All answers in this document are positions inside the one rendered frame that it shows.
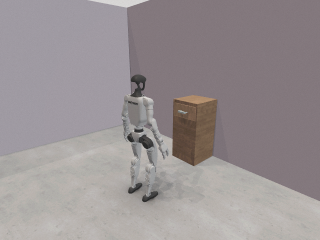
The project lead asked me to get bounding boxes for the right robot upper arm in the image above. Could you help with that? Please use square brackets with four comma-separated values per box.
[143, 97, 154, 126]

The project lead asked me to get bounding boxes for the drawer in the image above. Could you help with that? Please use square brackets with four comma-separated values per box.
[174, 102, 196, 121]

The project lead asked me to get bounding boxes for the cabinet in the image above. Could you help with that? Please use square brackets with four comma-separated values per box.
[172, 95, 218, 166]

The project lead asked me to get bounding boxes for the left robot hand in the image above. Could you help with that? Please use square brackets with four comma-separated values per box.
[123, 129, 131, 142]

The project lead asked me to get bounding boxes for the right robot shin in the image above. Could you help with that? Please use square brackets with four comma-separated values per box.
[145, 166, 156, 196]

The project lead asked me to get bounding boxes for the robot left forearm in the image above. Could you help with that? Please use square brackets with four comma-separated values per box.
[121, 115, 129, 131]

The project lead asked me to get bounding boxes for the robot right thigh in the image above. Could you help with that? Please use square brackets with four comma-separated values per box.
[141, 136, 158, 173]

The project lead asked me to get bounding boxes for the left robot upper arm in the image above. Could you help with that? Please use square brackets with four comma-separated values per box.
[121, 94, 130, 118]

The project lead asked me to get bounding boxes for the robot right forearm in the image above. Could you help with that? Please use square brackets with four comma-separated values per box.
[150, 119, 164, 145]

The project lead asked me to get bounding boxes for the right robot hand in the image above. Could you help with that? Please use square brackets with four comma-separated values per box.
[158, 142, 169, 160]

